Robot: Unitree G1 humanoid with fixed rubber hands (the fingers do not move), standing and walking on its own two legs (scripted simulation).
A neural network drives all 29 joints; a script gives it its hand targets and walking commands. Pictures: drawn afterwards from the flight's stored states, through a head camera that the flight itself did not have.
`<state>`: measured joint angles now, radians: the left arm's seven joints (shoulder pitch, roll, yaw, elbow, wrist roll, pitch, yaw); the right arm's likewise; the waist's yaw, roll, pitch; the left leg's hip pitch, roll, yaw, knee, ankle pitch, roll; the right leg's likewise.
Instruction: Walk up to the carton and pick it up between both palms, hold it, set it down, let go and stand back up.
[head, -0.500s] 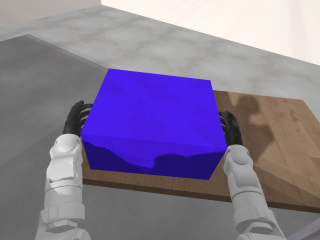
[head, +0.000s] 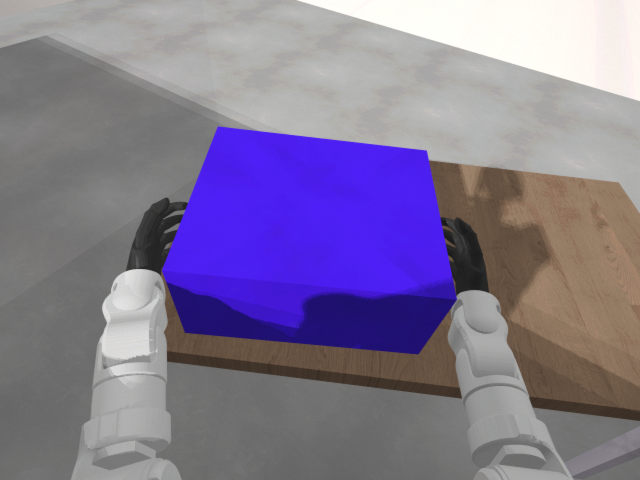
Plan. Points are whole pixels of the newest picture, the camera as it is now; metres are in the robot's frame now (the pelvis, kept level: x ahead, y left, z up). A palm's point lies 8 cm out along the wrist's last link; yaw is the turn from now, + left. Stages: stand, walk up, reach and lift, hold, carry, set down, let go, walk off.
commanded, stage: set down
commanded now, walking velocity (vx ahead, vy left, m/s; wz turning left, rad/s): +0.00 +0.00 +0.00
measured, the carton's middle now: (313, 235) +0.44 +0.01 +0.07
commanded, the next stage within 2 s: none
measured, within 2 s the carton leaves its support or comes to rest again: neither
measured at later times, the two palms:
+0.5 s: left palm (169, 278) +0.37 +0.20 +0.06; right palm (471, 301) +0.34 -0.21 +0.05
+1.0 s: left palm (180, 289) +0.39 +0.20 +0.00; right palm (455, 308) +0.36 -0.20 +0.01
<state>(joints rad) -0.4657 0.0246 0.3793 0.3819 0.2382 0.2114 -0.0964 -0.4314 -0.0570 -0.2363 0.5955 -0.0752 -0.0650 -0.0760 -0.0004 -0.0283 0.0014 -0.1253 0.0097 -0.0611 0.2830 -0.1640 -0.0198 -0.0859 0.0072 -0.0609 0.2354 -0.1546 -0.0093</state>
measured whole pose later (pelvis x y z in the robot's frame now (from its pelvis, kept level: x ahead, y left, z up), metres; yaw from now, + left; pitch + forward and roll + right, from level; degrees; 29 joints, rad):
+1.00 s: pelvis +0.02 +0.00 +0.00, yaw +0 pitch +10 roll -1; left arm -0.57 0.07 0.39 0.90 0.17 -0.26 -0.05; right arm -0.48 -0.05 -0.39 0.91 -0.16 -0.41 -0.07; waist 0.00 -0.03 0.00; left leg -0.30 0.01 -0.06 0.32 -0.18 -0.02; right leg -0.26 0.01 -0.06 0.26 -0.17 -0.01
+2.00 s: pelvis +0.00 +0.01 -0.03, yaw -2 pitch +33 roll -3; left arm -0.78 0.14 0.27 1.29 0.07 -0.59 0.06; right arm -0.72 -0.20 -0.47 1.29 -0.19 -0.62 0.01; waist 0.00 -0.03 -0.21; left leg -0.93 0.02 -0.06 0.57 -0.21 -0.02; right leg -0.87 0.02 -0.06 0.45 -0.17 -0.01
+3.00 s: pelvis -0.07 +0.01 -0.11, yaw -4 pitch +35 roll -3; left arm -1.15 0.28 -0.12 1.52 -0.34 -0.42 0.07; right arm -1.07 -0.30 -0.18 1.49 0.22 -0.35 0.00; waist 0.00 -0.02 -0.30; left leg -1.32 0.02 -0.06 1.04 -0.35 -0.01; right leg -1.28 0.02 -0.06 0.99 -0.32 -0.01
